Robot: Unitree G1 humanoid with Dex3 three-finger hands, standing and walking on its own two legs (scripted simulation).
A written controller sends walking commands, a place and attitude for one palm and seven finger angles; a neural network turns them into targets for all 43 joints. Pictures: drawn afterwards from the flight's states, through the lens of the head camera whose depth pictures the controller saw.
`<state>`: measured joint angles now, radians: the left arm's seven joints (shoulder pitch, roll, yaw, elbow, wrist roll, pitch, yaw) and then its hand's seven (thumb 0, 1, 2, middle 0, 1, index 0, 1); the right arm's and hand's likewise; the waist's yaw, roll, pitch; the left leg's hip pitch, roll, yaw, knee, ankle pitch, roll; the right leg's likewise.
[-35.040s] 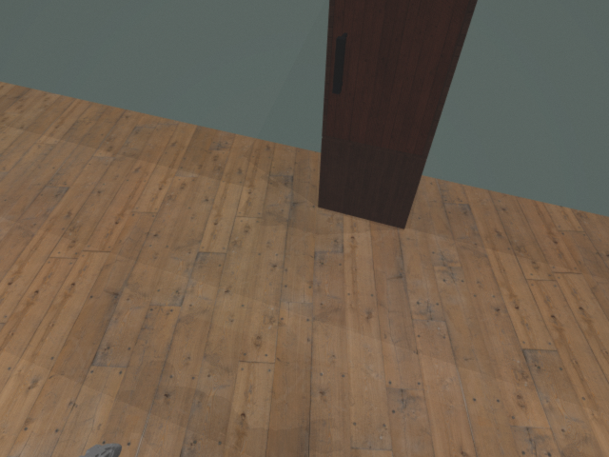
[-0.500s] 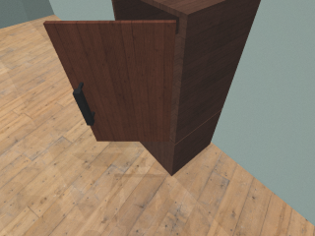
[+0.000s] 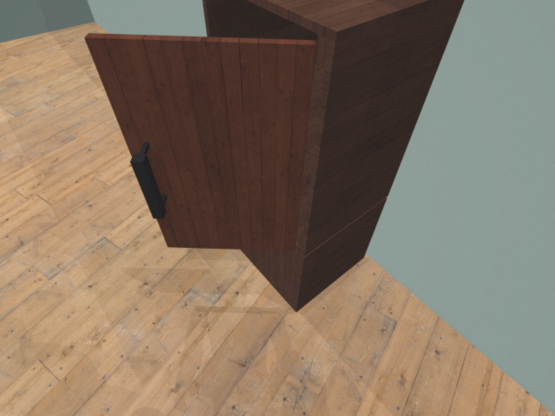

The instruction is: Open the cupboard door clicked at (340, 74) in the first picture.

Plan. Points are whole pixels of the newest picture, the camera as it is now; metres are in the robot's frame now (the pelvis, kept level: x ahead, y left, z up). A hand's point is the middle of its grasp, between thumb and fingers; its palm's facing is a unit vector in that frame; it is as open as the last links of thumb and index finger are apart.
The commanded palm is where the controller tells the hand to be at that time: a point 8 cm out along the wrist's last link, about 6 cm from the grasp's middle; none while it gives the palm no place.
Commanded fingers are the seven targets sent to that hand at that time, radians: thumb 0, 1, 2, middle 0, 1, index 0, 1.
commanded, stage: shuffle to correct the standing spot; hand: left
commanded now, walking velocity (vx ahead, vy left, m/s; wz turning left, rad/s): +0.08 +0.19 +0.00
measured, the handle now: (152, 181) +0.57 +0.31 -0.05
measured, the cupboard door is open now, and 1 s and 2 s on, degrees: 49 49 49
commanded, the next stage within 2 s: come to a stop and stand still in 0.62 s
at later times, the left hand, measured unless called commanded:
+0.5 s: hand out of the picture +0.04 +0.23 -0.18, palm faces +0.03 -0.97 -0.24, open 7.3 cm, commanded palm none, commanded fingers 0.00 0.90 0.90 -0.20 -0.30 -0.20 -0.30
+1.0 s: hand out of the picture +0.05 +0.32 -0.19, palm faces +0.06 -0.97 -0.22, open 7.3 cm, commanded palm none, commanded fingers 0.00 0.90 0.90 -0.20 -0.30 -0.20 -0.30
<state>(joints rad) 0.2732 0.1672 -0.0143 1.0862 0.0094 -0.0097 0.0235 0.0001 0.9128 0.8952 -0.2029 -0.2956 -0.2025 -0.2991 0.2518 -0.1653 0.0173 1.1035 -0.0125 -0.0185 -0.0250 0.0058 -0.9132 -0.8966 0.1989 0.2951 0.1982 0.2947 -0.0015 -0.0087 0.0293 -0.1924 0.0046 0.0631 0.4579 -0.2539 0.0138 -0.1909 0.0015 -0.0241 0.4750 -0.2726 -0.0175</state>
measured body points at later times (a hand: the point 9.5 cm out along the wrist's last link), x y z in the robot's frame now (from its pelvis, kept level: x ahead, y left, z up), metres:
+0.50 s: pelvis +0.02 +0.04 -0.01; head +0.05 +0.04 +0.44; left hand +0.03 +0.28 -0.16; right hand +0.04 -0.19 -0.16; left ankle +0.00 +0.11 -0.74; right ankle -0.01 -0.08 -0.72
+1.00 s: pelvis +0.04 +0.11 -0.01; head +0.06 +0.14 +0.44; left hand +0.05 +0.37 -0.17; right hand +0.11 -0.11 -0.15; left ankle +0.05 +0.24 -0.74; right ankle +0.00 -0.02 -0.70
